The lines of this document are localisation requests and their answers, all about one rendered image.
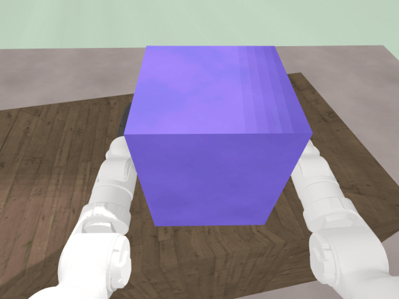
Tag robot left hand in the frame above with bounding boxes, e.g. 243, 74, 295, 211
117, 103, 132, 138

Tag robot left upper arm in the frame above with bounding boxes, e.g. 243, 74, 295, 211
28, 233, 132, 299

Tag carton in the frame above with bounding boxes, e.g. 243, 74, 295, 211
124, 45, 313, 226

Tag pedestal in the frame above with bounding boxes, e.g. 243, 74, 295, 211
0, 72, 399, 299

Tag robot left forearm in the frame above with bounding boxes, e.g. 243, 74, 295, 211
58, 136, 137, 279

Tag robot right upper arm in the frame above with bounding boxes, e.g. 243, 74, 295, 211
309, 226, 399, 299

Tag robot right forearm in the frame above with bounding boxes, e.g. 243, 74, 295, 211
291, 140, 389, 272

